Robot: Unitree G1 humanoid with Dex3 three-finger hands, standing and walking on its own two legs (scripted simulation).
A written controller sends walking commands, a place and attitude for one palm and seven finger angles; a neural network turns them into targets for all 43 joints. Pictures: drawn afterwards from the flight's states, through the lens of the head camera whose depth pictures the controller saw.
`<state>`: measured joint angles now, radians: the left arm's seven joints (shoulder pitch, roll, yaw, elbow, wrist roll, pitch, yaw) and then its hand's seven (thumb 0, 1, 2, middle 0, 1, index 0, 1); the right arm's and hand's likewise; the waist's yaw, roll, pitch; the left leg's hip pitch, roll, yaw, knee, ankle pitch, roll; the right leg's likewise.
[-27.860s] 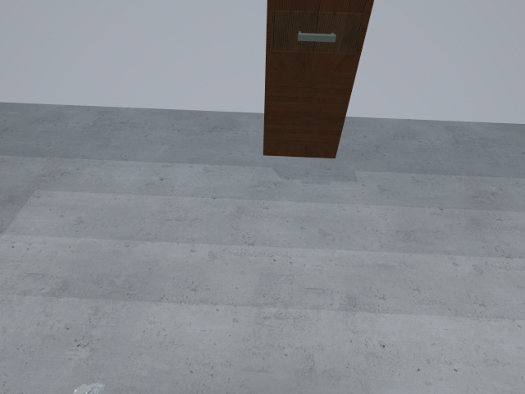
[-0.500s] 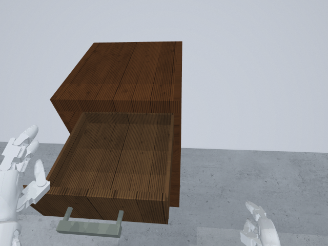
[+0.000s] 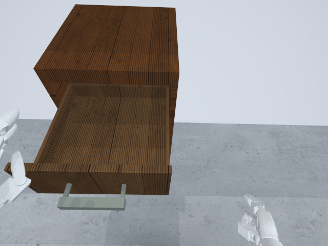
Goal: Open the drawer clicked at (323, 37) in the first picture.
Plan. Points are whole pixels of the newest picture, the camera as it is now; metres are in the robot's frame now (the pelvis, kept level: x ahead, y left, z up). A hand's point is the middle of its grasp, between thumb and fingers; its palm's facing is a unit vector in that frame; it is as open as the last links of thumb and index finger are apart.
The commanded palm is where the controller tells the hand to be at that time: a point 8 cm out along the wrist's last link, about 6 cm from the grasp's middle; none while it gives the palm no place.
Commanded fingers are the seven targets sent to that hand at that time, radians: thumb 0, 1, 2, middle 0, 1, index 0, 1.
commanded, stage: step back with the hand held close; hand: left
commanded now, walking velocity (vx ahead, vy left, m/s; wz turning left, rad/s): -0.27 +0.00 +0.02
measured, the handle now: (94, 195) +0.24 +0.20 -0.05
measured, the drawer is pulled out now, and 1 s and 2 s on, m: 0.30 0.30 0.30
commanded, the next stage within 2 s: stop stepping back and stand still in 0.88 s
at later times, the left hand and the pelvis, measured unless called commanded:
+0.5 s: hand (2, 209) +0.15 +0.25 +0.17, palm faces +0.34 -0.81 -0.48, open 7.4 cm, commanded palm +0.08 +0.28 +0.18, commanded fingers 0.00 0.90 0.90 -0.20 -0.30 -0.20 -0.30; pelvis -0.05 +0.00 -0.01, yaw +0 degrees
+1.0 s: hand out of the picture +0.04 +0.19 +0.16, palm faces +0.26 -0.86 -0.45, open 7.4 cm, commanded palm -0.03 +0.24 +0.18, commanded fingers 0.00 0.90 0.90 -0.20 -0.30 -0.20 -0.30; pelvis -0.17 -0.03 +0.00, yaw -2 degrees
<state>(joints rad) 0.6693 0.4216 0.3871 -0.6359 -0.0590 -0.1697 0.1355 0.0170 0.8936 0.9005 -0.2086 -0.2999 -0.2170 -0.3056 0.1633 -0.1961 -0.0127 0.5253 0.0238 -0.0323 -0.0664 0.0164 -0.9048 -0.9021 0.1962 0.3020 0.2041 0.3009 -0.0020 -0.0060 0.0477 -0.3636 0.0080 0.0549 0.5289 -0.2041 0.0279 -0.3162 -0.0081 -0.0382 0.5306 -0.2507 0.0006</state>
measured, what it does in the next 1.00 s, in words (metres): walks backwards: right foot, then left foot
